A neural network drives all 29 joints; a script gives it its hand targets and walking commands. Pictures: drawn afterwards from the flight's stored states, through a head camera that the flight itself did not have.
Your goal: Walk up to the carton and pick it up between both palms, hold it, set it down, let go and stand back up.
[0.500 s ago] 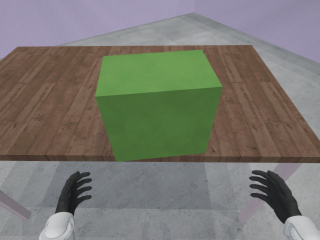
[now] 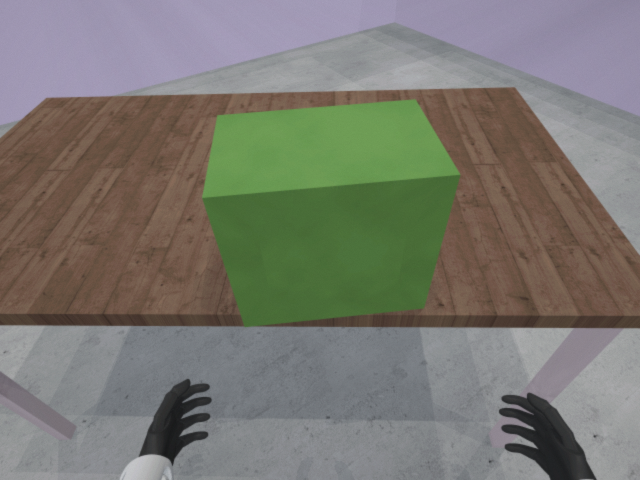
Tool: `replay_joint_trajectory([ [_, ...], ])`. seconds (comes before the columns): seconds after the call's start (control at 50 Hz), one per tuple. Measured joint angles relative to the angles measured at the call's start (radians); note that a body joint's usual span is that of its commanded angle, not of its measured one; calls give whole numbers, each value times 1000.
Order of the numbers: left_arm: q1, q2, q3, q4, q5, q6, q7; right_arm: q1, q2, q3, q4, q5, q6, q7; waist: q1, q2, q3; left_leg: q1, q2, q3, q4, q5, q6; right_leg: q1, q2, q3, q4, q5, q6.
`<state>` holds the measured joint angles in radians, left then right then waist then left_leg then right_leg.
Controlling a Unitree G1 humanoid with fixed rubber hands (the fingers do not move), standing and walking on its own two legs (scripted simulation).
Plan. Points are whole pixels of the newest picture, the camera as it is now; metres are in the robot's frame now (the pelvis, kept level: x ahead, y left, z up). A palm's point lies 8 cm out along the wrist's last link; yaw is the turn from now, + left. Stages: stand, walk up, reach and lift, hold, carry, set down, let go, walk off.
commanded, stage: set down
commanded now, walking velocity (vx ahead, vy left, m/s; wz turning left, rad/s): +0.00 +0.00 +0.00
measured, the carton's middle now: (326, 217) +0.47 +0.04 +0.09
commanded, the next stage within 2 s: let go in 0.04 s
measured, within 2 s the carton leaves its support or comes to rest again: neither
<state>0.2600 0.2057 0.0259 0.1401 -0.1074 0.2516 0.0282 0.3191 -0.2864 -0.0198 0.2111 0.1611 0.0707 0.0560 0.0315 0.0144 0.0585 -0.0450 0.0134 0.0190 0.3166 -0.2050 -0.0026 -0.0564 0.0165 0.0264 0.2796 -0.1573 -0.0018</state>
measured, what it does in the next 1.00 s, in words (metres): stands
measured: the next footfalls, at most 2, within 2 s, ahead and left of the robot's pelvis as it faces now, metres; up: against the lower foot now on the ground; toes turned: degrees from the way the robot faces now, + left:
none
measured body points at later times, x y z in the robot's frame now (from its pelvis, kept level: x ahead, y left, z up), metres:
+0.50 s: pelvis +0.00 +0.00 -0.01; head -0.01 +0.01 +0.44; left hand +0.16 +0.24 -0.09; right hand +0.17 -0.22 -0.08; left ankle -0.02 +0.12 -0.75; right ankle +0.00 -0.12 -0.75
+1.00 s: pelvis +0.00 +0.01 -0.01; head -0.02 +0.03 +0.44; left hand +0.09 +0.32 -0.11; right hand +0.13 -0.29 -0.10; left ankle -0.02 +0.12 -0.75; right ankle +0.00 -0.12 -0.75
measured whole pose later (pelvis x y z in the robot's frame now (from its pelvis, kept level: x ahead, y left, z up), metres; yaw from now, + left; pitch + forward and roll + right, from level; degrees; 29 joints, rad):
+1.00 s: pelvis +0.00 +0.01 -0.01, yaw +3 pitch -4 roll -1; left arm 0.26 0.36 0.08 0.79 0.03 -0.03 -0.02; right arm 0.26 -0.36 -0.08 0.79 -0.02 -0.05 0.02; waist 0.01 -0.02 0.01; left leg -0.12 -0.02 -0.02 0.48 -0.29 0.03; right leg -0.12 -0.02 -0.01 0.45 -0.27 0.02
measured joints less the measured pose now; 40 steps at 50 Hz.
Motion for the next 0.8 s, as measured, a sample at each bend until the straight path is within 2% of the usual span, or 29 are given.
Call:
replay_joint_trajectory([
  [0.26, 19, -1, -7, 178, 42, -68, -8, -43, 58, 6, 228, -82, -122, -13, 12, -22, 15, 4, 7, -8, 41, -28, -5, 14, 7, -8, 23, -20, -4],
  [0.44, -14, 6, -23, 283, 64, -76, -23, -96, 91, 12, 375, -127, -163, -37, -6, -21, 31, 16, 3, -19, 84, -52, -3, 29, 3, -19, 70, -51, -1],
  [0.62, -57, 5, -25, 341, 87, -79, -25, -120, 107, 19, 471, -164, -205, -41, -17, -2, 34, 10, 0, -13, 108, -61, 3, 23, 0, -13, 90, -55, 6],
  [0.7, -63, 19, -14, 429, 129, -170, -38, -102, 69, 12, 495, -199, -166, -37, -26, -6, -7, -40, -14, -23, 136, -68, 13, -29, -14, -23, 133, -75, 13],
  [0.8, -35, 83, 32, 514, 146, -252, -44, -63, -12, -38, 542, -194, -125, -35, -19, -24, -42, -71, -27, -30, 158, -80, 19, -63, -27, -31, 171, -101, 18],
])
